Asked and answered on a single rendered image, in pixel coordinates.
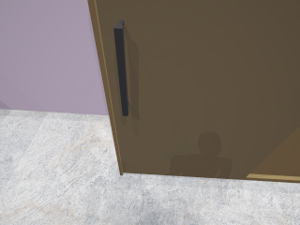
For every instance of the wardrobe door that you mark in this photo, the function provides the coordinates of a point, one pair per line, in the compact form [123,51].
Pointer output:
[284,160]
[213,86]

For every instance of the handle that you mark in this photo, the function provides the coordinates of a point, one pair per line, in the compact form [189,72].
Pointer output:
[119,40]

